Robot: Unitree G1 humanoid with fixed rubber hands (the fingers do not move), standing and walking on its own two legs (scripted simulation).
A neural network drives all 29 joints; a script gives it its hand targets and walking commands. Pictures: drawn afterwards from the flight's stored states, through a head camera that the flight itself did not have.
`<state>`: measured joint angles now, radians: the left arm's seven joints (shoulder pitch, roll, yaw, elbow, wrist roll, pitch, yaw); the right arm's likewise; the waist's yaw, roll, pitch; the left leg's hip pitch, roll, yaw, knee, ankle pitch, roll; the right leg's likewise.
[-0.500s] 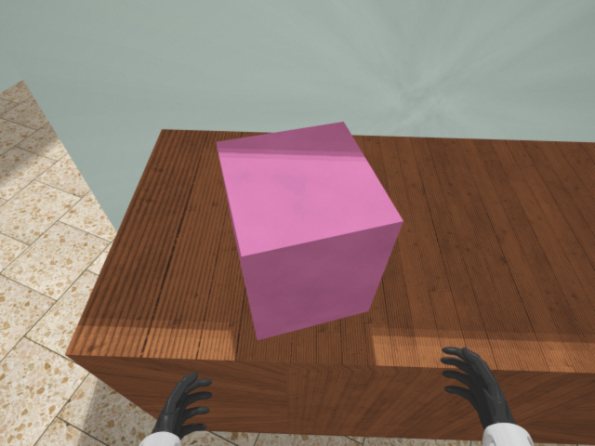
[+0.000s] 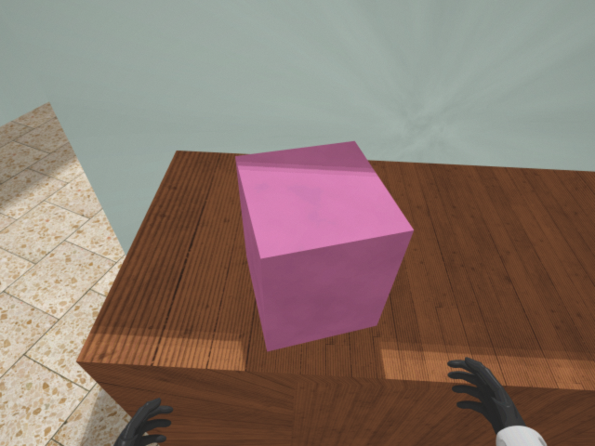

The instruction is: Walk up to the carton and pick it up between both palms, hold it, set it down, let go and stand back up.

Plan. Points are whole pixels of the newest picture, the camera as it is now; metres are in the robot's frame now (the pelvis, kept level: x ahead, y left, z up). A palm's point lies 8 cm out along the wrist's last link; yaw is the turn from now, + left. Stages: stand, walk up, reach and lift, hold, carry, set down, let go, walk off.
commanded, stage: stand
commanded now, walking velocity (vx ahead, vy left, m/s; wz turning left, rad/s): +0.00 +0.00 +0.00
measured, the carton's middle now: (310, 246) +0.43 +0.02 +0.02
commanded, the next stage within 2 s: none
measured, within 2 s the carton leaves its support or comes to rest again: neither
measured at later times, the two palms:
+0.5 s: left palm out of the picture +0.12 +0.27 -0.10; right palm (502, 418) +0.19 -0.23 -0.03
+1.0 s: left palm out of the picture +0.11 +0.27 -0.10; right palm (502, 419) +0.19 -0.23 -0.03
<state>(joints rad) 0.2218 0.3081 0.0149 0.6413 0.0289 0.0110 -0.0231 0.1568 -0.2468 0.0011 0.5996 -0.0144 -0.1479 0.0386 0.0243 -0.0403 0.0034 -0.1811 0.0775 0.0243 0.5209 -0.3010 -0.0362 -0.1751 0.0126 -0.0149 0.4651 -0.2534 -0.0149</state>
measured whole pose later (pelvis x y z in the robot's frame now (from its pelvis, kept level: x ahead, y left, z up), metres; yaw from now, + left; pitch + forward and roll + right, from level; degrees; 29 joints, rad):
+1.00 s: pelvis +0.00 +0.00 +0.00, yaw +0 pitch -2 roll -1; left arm 0.22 0.31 0.01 0.74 0.03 -0.01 -0.03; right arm 0.16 -0.26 0.00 0.60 -0.01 -0.14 0.04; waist 0.03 -0.04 0.00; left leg -0.18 0.07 0.03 0.52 -0.30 -0.03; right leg -0.18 0.01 -0.01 0.46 -0.25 0.00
